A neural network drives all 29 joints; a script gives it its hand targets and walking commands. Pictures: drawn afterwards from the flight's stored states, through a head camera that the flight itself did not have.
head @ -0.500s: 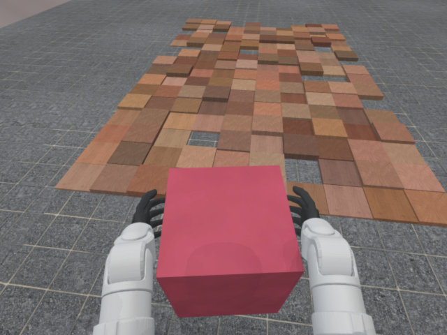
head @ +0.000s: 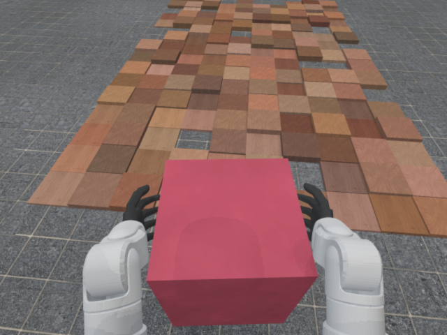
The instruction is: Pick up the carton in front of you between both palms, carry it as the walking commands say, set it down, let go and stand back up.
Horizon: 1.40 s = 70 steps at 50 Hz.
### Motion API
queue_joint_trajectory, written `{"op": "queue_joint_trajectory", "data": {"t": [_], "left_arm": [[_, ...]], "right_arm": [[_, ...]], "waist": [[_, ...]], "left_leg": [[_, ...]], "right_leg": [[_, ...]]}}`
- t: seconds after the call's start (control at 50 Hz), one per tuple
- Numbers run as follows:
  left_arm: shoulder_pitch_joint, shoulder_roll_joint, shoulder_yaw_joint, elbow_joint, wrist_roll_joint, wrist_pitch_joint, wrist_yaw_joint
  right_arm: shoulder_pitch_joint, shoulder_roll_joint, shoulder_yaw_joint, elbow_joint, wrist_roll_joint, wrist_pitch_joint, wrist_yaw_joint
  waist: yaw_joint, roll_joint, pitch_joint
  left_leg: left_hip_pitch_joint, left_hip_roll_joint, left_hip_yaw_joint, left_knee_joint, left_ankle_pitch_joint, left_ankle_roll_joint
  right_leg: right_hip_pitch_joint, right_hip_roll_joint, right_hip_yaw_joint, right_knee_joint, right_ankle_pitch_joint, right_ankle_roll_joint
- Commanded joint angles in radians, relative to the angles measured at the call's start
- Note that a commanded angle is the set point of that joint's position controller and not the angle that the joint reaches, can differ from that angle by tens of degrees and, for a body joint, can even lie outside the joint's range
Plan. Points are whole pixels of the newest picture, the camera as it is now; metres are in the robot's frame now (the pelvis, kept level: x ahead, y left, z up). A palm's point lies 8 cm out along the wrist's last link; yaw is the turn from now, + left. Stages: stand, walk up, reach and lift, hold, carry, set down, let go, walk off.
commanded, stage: carry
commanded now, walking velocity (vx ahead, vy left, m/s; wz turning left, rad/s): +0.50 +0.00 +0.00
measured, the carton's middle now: (228, 246) +0.27 +0.00 +0.02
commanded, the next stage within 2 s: none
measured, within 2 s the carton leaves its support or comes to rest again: neither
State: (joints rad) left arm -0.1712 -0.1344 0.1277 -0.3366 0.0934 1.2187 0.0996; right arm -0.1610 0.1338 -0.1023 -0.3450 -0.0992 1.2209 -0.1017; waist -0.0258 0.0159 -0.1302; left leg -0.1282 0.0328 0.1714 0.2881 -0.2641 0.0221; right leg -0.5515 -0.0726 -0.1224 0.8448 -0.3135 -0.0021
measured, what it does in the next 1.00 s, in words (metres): walks ahead: right foot, then left foot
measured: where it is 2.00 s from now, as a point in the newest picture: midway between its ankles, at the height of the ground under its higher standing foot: (214, 153)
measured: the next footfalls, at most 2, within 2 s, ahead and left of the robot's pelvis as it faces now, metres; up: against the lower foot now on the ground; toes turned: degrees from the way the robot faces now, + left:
right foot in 0.16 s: +0.27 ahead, -0.12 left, +0.00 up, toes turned -10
left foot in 0.66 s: +0.59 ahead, +0.05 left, +0.00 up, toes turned +9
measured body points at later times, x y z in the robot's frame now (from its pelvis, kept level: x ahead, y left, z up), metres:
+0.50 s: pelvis +0.30 -0.05 +0.00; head +0.33 -0.06 +0.45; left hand +0.63 +0.12 +0.15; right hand +0.65 -0.18 +0.14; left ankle +0.40 +0.09 -0.69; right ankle +0.23 -0.12 -0.75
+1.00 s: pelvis +0.62 -0.01 -0.01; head +0.72 +0.01 +0.43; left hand +1.04 +0.14 +0.11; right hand +1.02 -0.17 +0.11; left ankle +0.55 +0.04 -0.75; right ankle +0.69 -0.14 -0.65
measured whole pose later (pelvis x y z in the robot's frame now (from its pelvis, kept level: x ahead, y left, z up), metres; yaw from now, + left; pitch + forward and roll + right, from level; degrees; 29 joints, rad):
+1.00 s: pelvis +0.62 -0.01 -0.01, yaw +1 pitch +7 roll -2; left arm -0.83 -0.03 0.30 -0.06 0.09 1.27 0.14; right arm -0.82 0.04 -0.30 -0.05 -0.05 1.24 -0.14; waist -0.06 0.00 0.11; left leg -0.25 -0.02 0.15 0.47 -0.34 0.10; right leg -0.83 -0.05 -0.06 1.18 -0.34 -0.06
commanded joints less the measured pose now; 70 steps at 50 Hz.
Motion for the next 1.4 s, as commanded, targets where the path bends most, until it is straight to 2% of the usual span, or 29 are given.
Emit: {"op": "queue_joint_trajectory", "data": {"t": [0.0,0.06,0.12,0.14,0.16,0.18,0.2,0.26,0.32,0.52,0.58,0.62,0.64,0.66,0.68,0.74,0.76,0.88,0.98,1.04,1.06,1.08,1.1,1.12,1.14,1.16,1.22,1.32,1.38], "left_arm": [[-0.420,-0.848,-0.697,-0.006,-0.367,0.020,-0.242],[-0.449,-0.853,-0.692,-0.018,-0.360,0.025,-0.239],[-0.496,-0.847,-0.689,-0.067,-0.378,0.028,-0.238],[-0.494,-0.837,-0.684,-0.074,-0.378,0.031,-0.238],[-0.484,-0.807,-0.669,-0.070,-0.365,0.032,-0.235],[-0.491,-0.815,-0.664,-0.073,-0.369,0.033,-0.234],[-0.515,-0.830,-0.675,-0.121,-0.386,0.036,-0.234],[-0.661,-0.842,-0.710,-0.195,-0.425,0.036,-0.232],[-0.729,-0.746,-0.718,-0.185,-0.448,0.050,-0.230],[-1.046,-0.705,-0.601,0.154,-0.481,0.115,-0.232],[-1.153,-0.763,-0.573,0.253,-0.483,0.111,-0.227],[-1.221,-0.798,-0.555,0.312,-0.487,0.103,-0.221],[-1.263,-0.810,-0.547,0.334,-0.487,0.097,-0.217],[-1.296,-0.843,-0.537,0.357,-0.491,0.095,-0.212],[-1.338,-0.852,-0.521,0.355,-0.488,0.090,-0.204],[-1.447,-0.926,-0.489,0.302,-0.470,0.069,-0.173],[-1.441,-0.929,-0.473,0.296,-0.458,0.065,-0.162],[-1.329,-0.919,-0.474,0.299,-0.374,0.035,-0.129],[-1.308,-0.871,-0.520,0.225,-0.349,0.024,-0.129],[-1.282,-0.833,-0.533,0.220,-0.344,0.040,-0.135],[-1.263,-0.820,-0.534,0.231,-0.344,0.047,-0.139],[-1.232,-0.810,-0.535,0.244,-0.345,0.055,-0.144],[-1.232,-0.809,-0.540,0.244,-0.351,0.057,-0.152],[-1.233,-0.778,-0.526,0.257,-0.336,0.046,-0.153],[-1.209,-0.811,-0.535,0.267,-0.357,0.048,-0.159],[-1.240,-0.846,-0.561,0.233,-0.402,0.057,-0.169],[-1.398,-0.939,-0.634,0.115,-0.527,0.051,-0.192],[-1.447,-0.925,-0.636,0.105,-0.590,0.064,-0.204],[-1.423,-0.912,-0.606,0.202,-0.585,0.081,-0.221]], "right_arm": [[-0.461,0.842,0.690,-0.021,0.417,0.020,0.259],[-0.478,0.842,0.686,-0.019,0.417,0.025,0.269],[-0.548,0.832,0.692,-0.091,0.430,0.029,0.265],[-0.557,0.811,0.689,-0.107,0.427,0.034,0.261],[-0.573,0.796,0.691,-0.133,0.430,0.044,0.259],[-0.598,0.799,0.693,-0.152,0.436,0.051,0.257],[-0.606,0.817,0.699,-0.157,0.434,0.049,0.254],[-0.687,0.802,0.702,-0.194,0.432,0.037,0.239],[-0.728,0.738,0.698,-0.160,0.405,0.042,0.209],[-1.048,0.710,0.574,0.163,0.403,0.115,0.181],[-1.155,0.753,0.536,0.251,0.427,0.114,0.189],[-1.197,0.776,0.498,0.326,0.436,0.105,0.195],[-1.219,0.783,0.478,0.354,0.441,0.099,0.201],[-1.258,0.771,0.453,0.382,0.444,0.094,0.203],[-1.284,0.804,0.448,0.407,0.460,0.086,0.206],[-1.452,0.941,0.467,0.305,0.541,0.064,0.220],[-1.500,0.966,0.471,0.276,0.558,0.060,0.219],[-1.438,0.963,0.476,0.239,0.519,0.043,0.209],[-1.385,0.906,0.515,0.177,0.489,0.032,0.209],[-1.347,0.870,0.532,0.175,0.481,0.045,0.211],[-1.337,0.858,0.535,0.185,0.480,0.052,0.213],[-1.314,0.844,0.534,0.205,0.474,0.059,0.214],[-1.300,0.837,0.540,0.215,0.474,0.063,0.217],[-1.347,0.862,0.552,0.189,0.487,0.068,0.224],[-1.347,0.849,0.549,0.194,0.486,0.073,0.230],[-1.357,0.859,0.536,0.209,0.470,0.068,0.224],[-1.348,0.822,0.482,0.170,0.414,0.063,0.191],[-1.236,0.730,0.414,0.223,0.296,0.067,0.147],[-1.216,0.700,0.396,0.298,0.255,0.077,0.137]], "waist": [[0.006,0.128,-0.107],[0.004,0.163,-0.072],[0.031,0.101,-0.151],[0.046,0.044,-0.218],[0.051,-0.196,-0.272],[0.057,-0.326,-0.289],[0.048,-0.237,-0.283],[0.040,-0.057,-0.256],[0.050,-0.115,-0.270],[0.084,-0.151,-0.107],[0.058,-0.166,-0.122],[-0.005,-0.116,-0.226],[-0.046,-0.032,-0.311],[-0.036,0.171,-0.409],[-0.060,0.315,-0.430],[-0.035,0.079,-0.357],[-0.023,0.067,-0.372],[-0.052,0.088,-0.430],[-0.085,0.112,-0.383],[-0.061,0.062,-0.284],[-0.044,0.083,-0.253],[0.010,0.176,-0.298],[0.094,0.177,-0.397],[0.164,-0.065,-0.583],[0.171,-0.365,-0.615],[0.144,-0.290,-0.607],[0.138,-0.064,-0.424],[0.138,-0.044,-0.369],[0.122,-0.134,-0.329]], "left_leg": [[0.195,0.218,-0.143,-0.099,0.315,0.100],[0.124,0.208,-0.078,-0.071,0.365,0.072],[0.012,0.153,0.036,0.205,0.476,0.023],[-0.102,0.119,0.050,0.403,0.366,-0.001],[-0.289,0.029,0.054,0.704,0.114,-0.047],[-0.499,-0.047,-0.055,0.901,-0.205,-0.046],[-0.544,0.028,-0.154,0.997,-0.193,-0.009],[-0.521,0.106,-0.170,0.908,-0.047,0.021],[-0.516,0.075,-0.125,0.809,-0.004,0.019],[-0.553,0.011,0.004,0.361,0.206,0.031],[-0.419,-0.010,0.021,0.280,0.213,0.067],[-0.128,-0.087,0.085,0.201,0.184,0.072],[0.102,-0.015,-0.007,0.203,0.122,0.068],[0.324,0.265,-0.455,0.187,0.074,0.167],[0.449,0.341,-0.746,0.051,0.031,0.258],[0.333,0.268,-0.490,0.112,0.321,0.192],[0.302,0.259,-0.432,0.113,0.374,0.177],[0.445,0.229,-0.293,0.174,0.712,0.186],[0.578,0.209,-0.275,0.212,0.793,0.206],[0.405,0.150,-0.186,0.170,0.794,0.178],[0.310,0.112,-0.123,0.167,0.872,0.148],[0.226,0.127,-0.066,0.286,1.166,0.120],[0.121,0.120,-0.018,0.482,1.157,0.073],[-0.167,0.013,-0.051,0.855,0.860,-0.006],[-0.453,-0.187,-0.114,1.149,-0.129,-0.035],[-0.587,-0.132,-0.278,1.297,-0.203,0.017],[-0.714,-0.022,-0.268,1.138,-0.168,0.063],[-0.645,-0.008,-0.179,0.744,-0.159,0.028],[-0.458,-0.052,-0.101,0.467,0.103,0.018]], "right_leg": [[-0.078,0.012,-0.048,-0.187,0.100,0.006],[0.065,0.037,-0.098,-0.307,0.209,-0.009],[0.424,0.102,-0.179,-0.376,0.169,-0.035],[0.615,0.036,-0.097,-0.369,0.105,-0.037],[0.711,-0.240,0.385,-0.542,-0.142,-0.120],[0.811,-0.370,0.679,-0.649,-0.091,-0.220],[0.785,-0.364,0.602,-0.626,0.000,-0.215],[0.632,-0.271,0.331,-0.591,0.232,-0.153],[0.625,-0.224,0.204,-0.590,0.314,-0.153],[0.644,-0.143,0.045,-0.571,0.511,-0.162],[0.655,-0.144,0.005,-0.480,0.664,-0.132],[0.596,-0.087,-0.085,-0.206,0.766,-0.083],[0.450,-0.049,-0.079,0.007,0.536,-0.065],[0.188,0.041,-0.035,0.271,0.186,-0.036],[-0.082,0.162,0.050,0.478,-0.198,-0.021],[-0.175,0.038,0.141,0.513,-0.085,-0.070],[-0.157,0.022,0.140,0.463,-0.060,-0.066],[-0.304,0.028,0.071,0.336,-0.031,-0.049],[-0.511,0.034,0.023,0.370,-0.019,-0.062],[-0.327,0.078,-0.056,0.049,0.004,-0.063],[-0.167,0.116,-0.104,-0.114,0.074,-0.069],[0.068,0.196,-0.191,-0.117,0.054,-0.097],[0.347,0.174,-0.127,-0.209,0.160,-0.126],[0.686,-0.065,0.376,-0.212,0.204,-0.284],[0.862,-0.232,0.763,-0.370,0.620,-0.424],[0.941,-0.229,0.697,-0.292,0.739,-0.415],[0.802,-0.181,0.527,-0.300,0.571,-0.265],[0.716,-0.166,0.389,-0.384,0.581,-0.252],[0.596,-0.092,0.216,-0.382,0.671,-0.200]]}}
